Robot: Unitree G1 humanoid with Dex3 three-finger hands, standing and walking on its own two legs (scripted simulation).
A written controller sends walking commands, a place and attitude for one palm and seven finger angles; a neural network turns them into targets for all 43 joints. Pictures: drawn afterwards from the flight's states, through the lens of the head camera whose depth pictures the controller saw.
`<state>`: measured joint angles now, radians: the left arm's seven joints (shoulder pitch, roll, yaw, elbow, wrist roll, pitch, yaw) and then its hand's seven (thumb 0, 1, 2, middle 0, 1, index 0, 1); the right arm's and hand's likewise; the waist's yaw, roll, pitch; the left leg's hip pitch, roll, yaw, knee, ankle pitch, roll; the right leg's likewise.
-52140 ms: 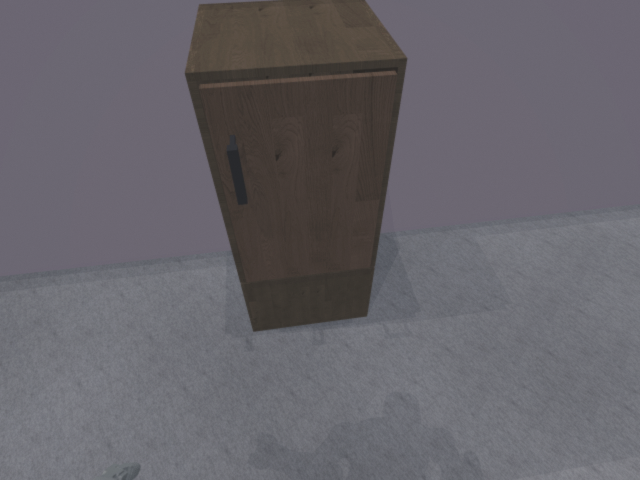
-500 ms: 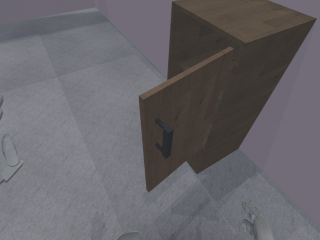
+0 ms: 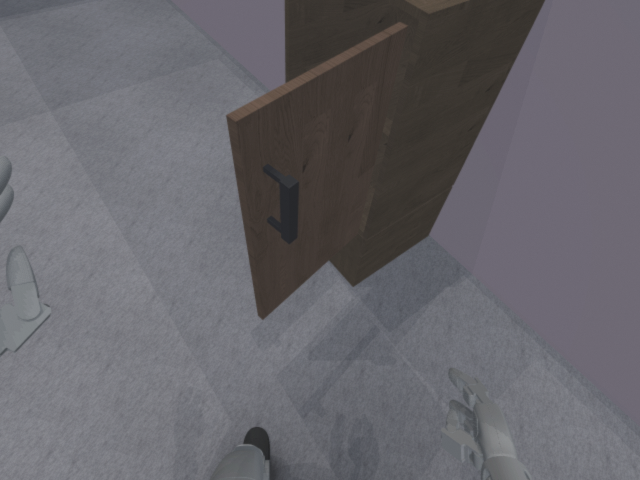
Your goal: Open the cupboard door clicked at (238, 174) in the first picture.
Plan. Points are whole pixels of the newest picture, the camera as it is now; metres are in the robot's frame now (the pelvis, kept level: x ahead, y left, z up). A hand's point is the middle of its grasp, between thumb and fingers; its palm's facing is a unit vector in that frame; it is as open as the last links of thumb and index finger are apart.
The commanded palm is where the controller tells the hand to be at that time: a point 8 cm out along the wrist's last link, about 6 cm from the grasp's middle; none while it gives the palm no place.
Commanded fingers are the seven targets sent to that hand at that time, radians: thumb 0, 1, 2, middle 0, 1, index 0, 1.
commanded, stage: stop stepping back and stand still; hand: left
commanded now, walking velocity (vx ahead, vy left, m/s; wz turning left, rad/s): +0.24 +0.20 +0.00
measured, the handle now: (280, 205) +0.51 +0.10 -0.01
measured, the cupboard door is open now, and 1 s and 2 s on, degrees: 100 100 100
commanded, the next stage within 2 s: let the arm hang, fingers relaxed in 0.96 s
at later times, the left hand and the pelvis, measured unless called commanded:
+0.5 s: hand out of the picture +0.14 +0.24 +0.17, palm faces +0.39 -0.81 -0.44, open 7.4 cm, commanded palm +0.10 +0.29 +0.19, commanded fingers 0.00 0.90 0.90 -0.20 -0.30 -0.20 -0.30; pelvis -0.05 -0.01 +0.01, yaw -1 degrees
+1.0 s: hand out of the picture +0.11 +0.28 +0.16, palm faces +0.45 -0.79 -0.42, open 7.4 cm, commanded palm +0.06 +0.30 +0.19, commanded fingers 0.00 0.90 0.90 -0.20 -0.30 -0.20 -0.30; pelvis -0.09 +0.01 +0.01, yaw -1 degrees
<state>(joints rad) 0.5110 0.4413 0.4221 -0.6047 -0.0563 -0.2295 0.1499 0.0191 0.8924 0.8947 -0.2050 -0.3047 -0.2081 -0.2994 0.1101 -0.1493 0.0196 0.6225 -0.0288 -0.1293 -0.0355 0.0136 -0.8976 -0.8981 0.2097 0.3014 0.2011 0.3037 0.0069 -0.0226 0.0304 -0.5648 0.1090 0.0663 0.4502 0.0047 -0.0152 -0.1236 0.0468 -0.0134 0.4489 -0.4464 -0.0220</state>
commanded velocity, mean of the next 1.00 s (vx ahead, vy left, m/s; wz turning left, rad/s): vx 0.05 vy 0.03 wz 0.00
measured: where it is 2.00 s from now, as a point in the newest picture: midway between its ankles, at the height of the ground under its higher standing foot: outside the picture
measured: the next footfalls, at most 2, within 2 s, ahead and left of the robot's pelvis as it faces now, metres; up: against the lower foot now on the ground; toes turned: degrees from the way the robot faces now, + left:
left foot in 0.16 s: +0.02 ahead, +0.10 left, +0.00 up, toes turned -2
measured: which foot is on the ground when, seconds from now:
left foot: down 0.00-0.00, up 0.02-0.14, down 0.16-1.00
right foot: down 0.00-1.00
